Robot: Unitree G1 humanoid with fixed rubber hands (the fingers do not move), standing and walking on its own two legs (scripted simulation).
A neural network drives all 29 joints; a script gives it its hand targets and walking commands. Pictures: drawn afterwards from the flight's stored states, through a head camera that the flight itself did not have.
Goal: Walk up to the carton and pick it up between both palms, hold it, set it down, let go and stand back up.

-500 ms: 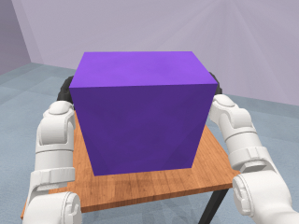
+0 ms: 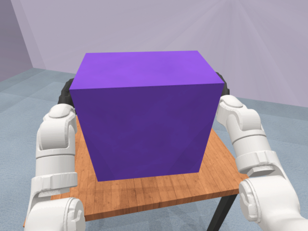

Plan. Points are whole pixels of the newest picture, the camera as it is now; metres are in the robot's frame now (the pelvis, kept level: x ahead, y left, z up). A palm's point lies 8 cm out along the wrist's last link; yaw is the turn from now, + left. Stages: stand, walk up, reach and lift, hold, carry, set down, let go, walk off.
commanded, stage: hold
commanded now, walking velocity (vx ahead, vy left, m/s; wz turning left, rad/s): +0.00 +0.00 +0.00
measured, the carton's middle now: (146, 117) +0.38 +0.00 +0.19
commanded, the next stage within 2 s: set down in 1.62 s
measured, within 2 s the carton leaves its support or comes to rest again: neither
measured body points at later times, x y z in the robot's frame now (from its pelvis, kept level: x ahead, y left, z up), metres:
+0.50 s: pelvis +0.00 +0.00 +0.00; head -0.08 +0.02 +0.44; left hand +0.37 +0.20 +0.23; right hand +0.38 -0.18 +0.24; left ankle +0.03 +0.12 -0.75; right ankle -0.02 -0.11 -0.75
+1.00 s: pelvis +0.00 +0.00 +0.00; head -0.07 +0.02 +0.44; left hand +0.37 +0.20 +0.23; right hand +0.39 -0.18 +0.24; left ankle +0.03 +0.12 -0.75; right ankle -0.02 -0.11 -0.75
